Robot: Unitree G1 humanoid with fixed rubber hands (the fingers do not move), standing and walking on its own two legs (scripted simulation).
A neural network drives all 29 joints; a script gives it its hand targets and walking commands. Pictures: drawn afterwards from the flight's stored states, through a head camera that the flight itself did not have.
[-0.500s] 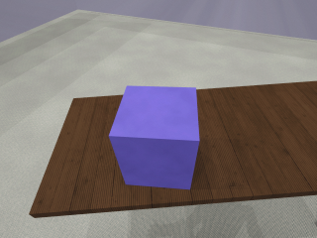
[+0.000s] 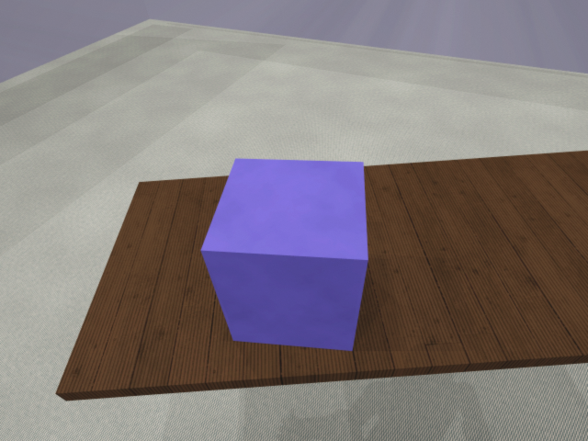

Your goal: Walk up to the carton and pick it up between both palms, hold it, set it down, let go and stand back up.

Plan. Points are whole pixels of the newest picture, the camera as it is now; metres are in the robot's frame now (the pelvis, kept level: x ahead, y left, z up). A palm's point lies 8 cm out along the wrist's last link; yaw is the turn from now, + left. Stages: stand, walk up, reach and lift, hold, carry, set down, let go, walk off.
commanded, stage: walk up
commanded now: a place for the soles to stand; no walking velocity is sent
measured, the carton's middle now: (294, 256) +0.42 +0.03 +0.01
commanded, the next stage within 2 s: reach and lift in 0.44 s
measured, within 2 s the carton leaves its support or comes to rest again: neither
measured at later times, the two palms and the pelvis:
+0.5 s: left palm out of the picture +0.07 +0.29 -0.12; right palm out of the picture +0.06 -0.31 -0.12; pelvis +0.00 -0.01 -0.01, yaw +1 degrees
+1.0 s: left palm out of the picture +0.13 +0.30 -0.10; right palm out of the picture +0.12 -0.26 -0.09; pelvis -0.02 +0.01 -0.02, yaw +1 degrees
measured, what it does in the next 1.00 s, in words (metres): stands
